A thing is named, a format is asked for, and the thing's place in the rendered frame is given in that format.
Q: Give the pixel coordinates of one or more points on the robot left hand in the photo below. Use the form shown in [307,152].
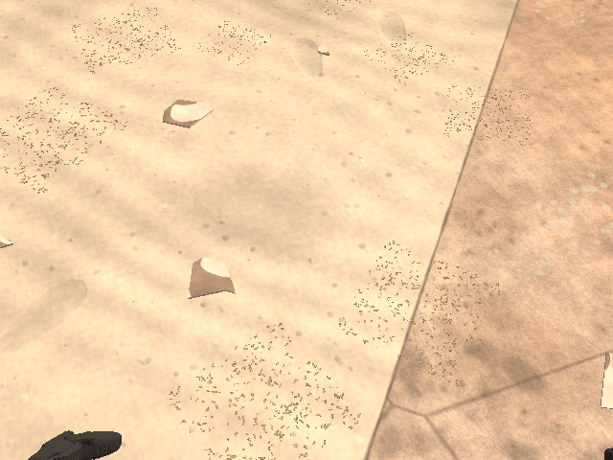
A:
[83,446]

